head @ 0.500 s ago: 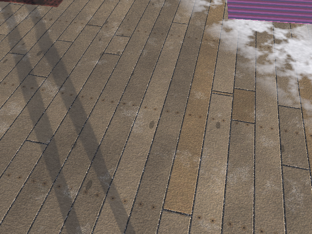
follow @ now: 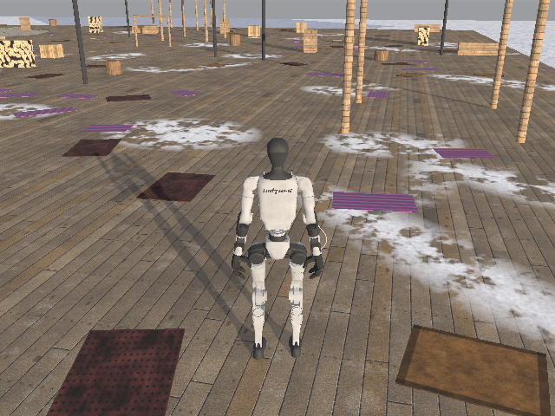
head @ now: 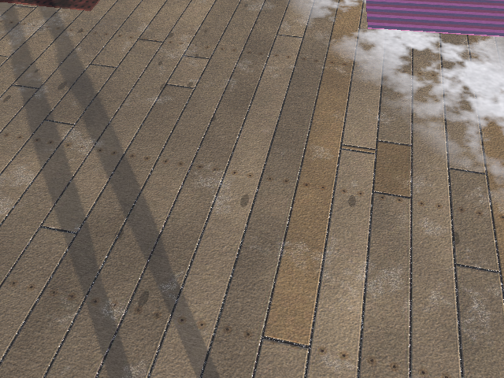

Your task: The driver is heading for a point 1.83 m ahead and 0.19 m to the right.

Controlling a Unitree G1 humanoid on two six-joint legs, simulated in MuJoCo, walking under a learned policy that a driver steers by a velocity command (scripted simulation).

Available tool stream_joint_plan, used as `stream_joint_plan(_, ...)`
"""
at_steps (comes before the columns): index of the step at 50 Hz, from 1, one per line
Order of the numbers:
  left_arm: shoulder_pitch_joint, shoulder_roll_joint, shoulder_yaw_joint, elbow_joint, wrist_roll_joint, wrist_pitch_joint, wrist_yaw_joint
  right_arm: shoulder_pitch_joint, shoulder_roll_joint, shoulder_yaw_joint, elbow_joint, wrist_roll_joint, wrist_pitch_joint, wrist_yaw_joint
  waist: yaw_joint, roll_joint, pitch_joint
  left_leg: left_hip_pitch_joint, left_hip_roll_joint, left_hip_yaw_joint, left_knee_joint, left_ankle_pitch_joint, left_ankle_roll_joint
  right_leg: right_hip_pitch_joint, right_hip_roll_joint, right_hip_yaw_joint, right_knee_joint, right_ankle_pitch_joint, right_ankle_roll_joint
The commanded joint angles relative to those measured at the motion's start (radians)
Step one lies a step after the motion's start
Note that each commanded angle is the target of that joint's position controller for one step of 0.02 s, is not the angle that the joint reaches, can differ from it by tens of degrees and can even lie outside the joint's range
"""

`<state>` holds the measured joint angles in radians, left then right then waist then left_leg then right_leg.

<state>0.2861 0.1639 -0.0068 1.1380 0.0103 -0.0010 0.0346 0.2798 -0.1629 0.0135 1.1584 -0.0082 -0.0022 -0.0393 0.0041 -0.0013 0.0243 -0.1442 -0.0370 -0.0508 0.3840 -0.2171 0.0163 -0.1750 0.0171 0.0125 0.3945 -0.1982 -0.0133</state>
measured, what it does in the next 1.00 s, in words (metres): stands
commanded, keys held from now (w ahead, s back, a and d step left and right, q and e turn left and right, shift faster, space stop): no key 0.90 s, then w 0.10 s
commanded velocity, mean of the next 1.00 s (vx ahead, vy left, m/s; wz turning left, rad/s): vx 0.01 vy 0.00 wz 0.00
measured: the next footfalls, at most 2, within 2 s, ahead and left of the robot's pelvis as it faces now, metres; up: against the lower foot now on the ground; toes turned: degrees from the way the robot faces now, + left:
right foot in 1.60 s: +0.42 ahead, -0.05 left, +0.00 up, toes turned -4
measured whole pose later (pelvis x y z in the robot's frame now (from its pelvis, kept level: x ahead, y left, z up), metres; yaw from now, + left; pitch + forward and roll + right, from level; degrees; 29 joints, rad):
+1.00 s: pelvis +0.02 -0.01 +0.00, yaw +0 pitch -1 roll +0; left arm 0.33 0.14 0.01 1.14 0.01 0.00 0.04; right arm 0.34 -0.13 0.00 1.15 -0.02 0.00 -0.04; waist 0.00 0.00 0.01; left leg -0.15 -0.02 -0.06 0.46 -0.31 0.02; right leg -0.17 0.03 0.01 0.45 -0.28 -0.04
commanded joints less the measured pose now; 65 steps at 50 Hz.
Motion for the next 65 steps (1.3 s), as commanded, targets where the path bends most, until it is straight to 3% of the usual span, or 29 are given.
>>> stream_joint_plan(1,0.062,0.081,0.011,-0.008,0.0,-0.005,0.003,0.063,-0.08,-0.011,-0.008,0.0,-0.004,-0.003,0.0,0.001,0.048,-0.057,0.098,-0.084,-0.072,0.068,0.031,-0.007,-0.094,0.09,-0.071,0.039,-0.028)
stream_joint_plan(45,0.102,0.043,0.016,0.007,-0.001,-0.009,0.011,0.123,-0.038,-0.014,-0.001,-0.001,-0.006,-0.011,-0.001,0.003,0.06,-0.043,0.102,-0.07,-0.046,0.114,0.023,0.01,-0.092,0.087,-0.057,0.102,-0.036)
stream_joint_plan(46,0.108,0.039,0.014,0.009,0.0,-0.008,0.01,0.13,-0.032,-0.012,0.002,-0.002,-0.006,-0.011,-0.001,0.002,0.04,-0.036,0.094,-0.067,-0.055,0.045,0.025,0.018,-0.085,0.086,-0.068,0.022,-0.037)
stream_joint_plan(49,0.112,0.081,0.035,-0.004,0.003,0.004,0.006,0.127,-0.052,-0.026,-0.017,-0.01,0.001,-0.005,0.003,-0.027,0.083,-0.113,0.035,-0.038,0.012,-0.305,0.058,-0.04,-0.058,0.107,-0.062,-0.383,-0.079)
stream_joint_plan(51,0.152,0.09,0.044,-0.01,0.004,0.008,0.001,0.098,-0.038,-0.026,-0.049,-0.019,0.0,0.004,0.026,-0.057,0.156,-0.243,0.017,-0.033,0.087,-0.427,0.074,-0.061,-0.105,0.203,-0.097,-0.582,-0.128)
stream_joint_plan(53,0.226,0.119,0.06,0.005,0.006,0.003,0.0,0.057,0.005,-0.017,-0.088,-0.03,-0.02,0.015,0.052,-0.141,0.16,-0.331,-0.006,0.049,0.245,-0.291,0.064,0.009,-0.228,0.39,-0.195,-0.655,-0.197)
stream_joint_plan(54,0.234,0.13,0.068,0.005,0.009,-0.001,-0.002,0.031,-0.002,-0.019,-0.107,-0.034,-0.033,0.021,0.056,-0.145,0.163,-0.329,0.013,0.078,0.298,-0.224,0.059,-0.006,-0.282,0.453,-0.235,-0.635,-0.226)
stream_joint_plan(55,0.212,0.136,0.073,-0.005,0.011,-0.005,-0.005,0.023,-0.016,-0.024,-0.12,-0.032,-0.044,0.026,0.044,-0.126,0.157,-0.3,0.03,0.077,0.313,-0.209,0.06,-0.042,-0.296,0.46,-0.248,-0.597,-0.234)
stream_joint_plan(57,0.129,0.14,0.077,-0.034,0.005,-0.014,-0.011,0.092,-0.007,-0.027,-0.115,-0.02,-0.062,0.038,-0.018,-0.112,0.145,-0.142,0.029,0.088,0.204,-0.21,0.074,-0.149,-0.254,0.37,-0.214,-0.528,-0.205)
stream_joint_plan(58,0.065,0.132,0.077,-0.055,-0.002,-0.017,-0.013,0.189,0.007,-0.029,-0.085,-0.012,-0.069,0.038,-0.072,-0.106,0.147,0.035,0.005,0.1,0.098,-0.171,0.085,-0.269,-0.2,0.291,-0.154,-0.496,-0.176)
stream_joint_plan(59,0.006,0.107,0.073,-0.082,-0.004,-0.026,-0.015,0.292,-0.012,-0.038,-0.049,-0.008,-0.074,0.032,-0.117,-0.044,0.149,0.2,0.019,0.041,0.008,-0.161,0.091,-0.394,-0.131,0.201,-0.037,-0.434,-0.139)
stream_joint_plan(60,-0.045,0.035,0.053,-0.121,-0.008,-0.041,-0.022,0.414,-0.101,-0.062,-0.027,-0.016,-0.08,0.02,-0.164,0.174,0.113,0.32,0.229,-0.287,-0.179,-0.375,0.129,-0.527,-0.004,0.026,0.264,-0.345,-0.084)
stream_joint_plan(61,-0.066,0.042,0.052,-0.161,0.014,-0.051,-0.03,0.498,-0.182,-0.087,0.0,-0.01,-0.07,0.023,-0.168,0.288,0.131,0.317,0.399,-0.572,-0.281,-0.487,0.203,-0.642,0.033,-0.07,0.484,-0.347,-0.075)
stream_joint_plan(62,-0.077,0.09,0.062,-0.159,0.037,-0.055,-0.039,0.412,-0.137,-0.079,-0.023,-0.017,-0.065,0.022,-0.113,0.141,0.186,0.233,0.396,-0.547,-0.268,-0.468,0.218,-0.652,-0.03,-0.024,0.614,-0.285,-0.084)
stream_joint_plan(63,-0.062,0.067,0.059,-0.151,0.033,-0.064,-0.049,0.333,-0.113,-0.071,-0.055,-0.016,-0.071,0.025,-0.072,0.077,0.191,0.183,0.361,-0.463,-0.272,-0.382,0.205,-0.636,-0.054,-0.009,0.651,-0.208,-0.085)
stream_joint_plan(65,-0.048,0.063,0.062,-0.143,0.024,-0.072,-0.065,0.259,-0.088,-0.06,-0.083,-0.012,-0.088,0.024,-0.028,0.052,0.16,0.174,0.292,-0.306,-0.29,-0.157,0.175,-0.594,-0.082,-0.015,0.648,-0.09,-0.068)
